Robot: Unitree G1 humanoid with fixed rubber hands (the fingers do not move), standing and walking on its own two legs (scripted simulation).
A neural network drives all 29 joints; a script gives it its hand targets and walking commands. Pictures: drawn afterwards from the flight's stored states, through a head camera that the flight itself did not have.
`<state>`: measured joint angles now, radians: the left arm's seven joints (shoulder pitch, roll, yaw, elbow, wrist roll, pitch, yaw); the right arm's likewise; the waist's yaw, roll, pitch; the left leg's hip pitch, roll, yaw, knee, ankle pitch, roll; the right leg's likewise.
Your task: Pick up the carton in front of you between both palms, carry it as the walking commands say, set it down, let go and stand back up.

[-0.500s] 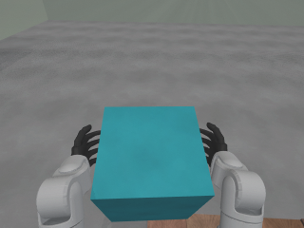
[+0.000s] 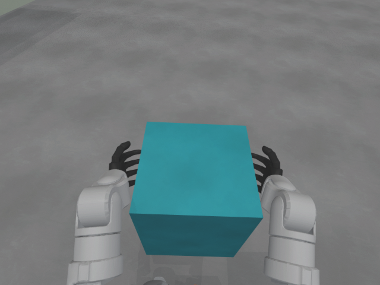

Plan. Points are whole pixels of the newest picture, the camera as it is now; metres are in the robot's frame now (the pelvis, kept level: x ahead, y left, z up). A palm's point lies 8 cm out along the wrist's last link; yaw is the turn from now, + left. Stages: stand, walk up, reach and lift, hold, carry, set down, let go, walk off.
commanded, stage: carry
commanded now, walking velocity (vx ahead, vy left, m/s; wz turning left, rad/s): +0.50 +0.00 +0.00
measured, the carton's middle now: (193, 194) +0.33 +0.03 +0.02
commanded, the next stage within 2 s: none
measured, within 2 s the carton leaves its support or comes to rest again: neither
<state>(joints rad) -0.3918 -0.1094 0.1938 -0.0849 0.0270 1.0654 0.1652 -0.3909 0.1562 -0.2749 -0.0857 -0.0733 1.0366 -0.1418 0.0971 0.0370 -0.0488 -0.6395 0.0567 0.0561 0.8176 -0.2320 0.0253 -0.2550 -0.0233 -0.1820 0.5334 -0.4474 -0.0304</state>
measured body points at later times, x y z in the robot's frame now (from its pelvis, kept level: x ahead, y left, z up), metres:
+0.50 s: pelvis +0.31 +0.05 -0.03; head +0.33 +0.06 +0.42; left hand +0.65 +0.20 +0.07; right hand +0.65 -0.11 +0.08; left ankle +0.18 +0.11 -0.76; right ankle +0.46 -0.07 -0.71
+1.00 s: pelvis +0.63 +0.05 -0.02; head +0.66 +0.04 +0.43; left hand +0.95 +0.21 +0.08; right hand +0.97 -0.09 +0.07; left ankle +0.76 +0.18 -0.72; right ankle +0.54 -0.02 -0.76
